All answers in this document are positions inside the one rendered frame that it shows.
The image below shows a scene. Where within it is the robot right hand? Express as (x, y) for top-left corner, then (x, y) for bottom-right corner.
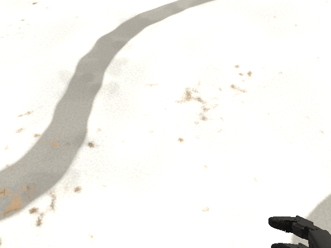
(268, 215), (331, 248)

